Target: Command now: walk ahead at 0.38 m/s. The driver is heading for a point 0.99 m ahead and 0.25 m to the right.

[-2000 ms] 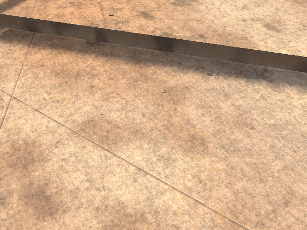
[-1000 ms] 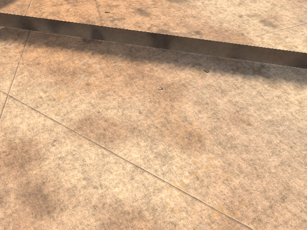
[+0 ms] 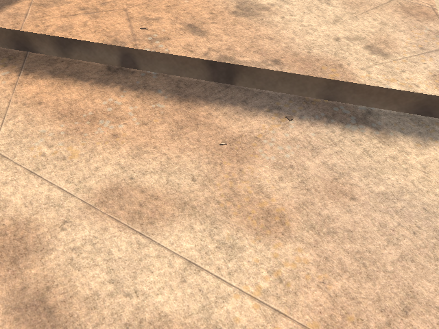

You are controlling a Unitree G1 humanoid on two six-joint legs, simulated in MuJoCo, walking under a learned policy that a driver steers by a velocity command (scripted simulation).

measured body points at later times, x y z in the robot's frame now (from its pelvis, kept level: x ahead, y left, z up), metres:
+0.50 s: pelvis +0.26 -0.05 -0.02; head +0.30 -0.06 +0.43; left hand +0.48 +0.16 -0.12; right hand +0.20 -0.31 -0.16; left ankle +0.06 +0.10 -0.62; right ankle +0.35 -0.13 -0.73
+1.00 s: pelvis +0.56 -0.08 +0.00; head +0.58 -0.09 +0.45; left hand +0.70 +0.16 -0.13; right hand +0.62 -0.39 -0.09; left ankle +0.67 -0.02 -0.73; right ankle +0.38 -0.14 -0.66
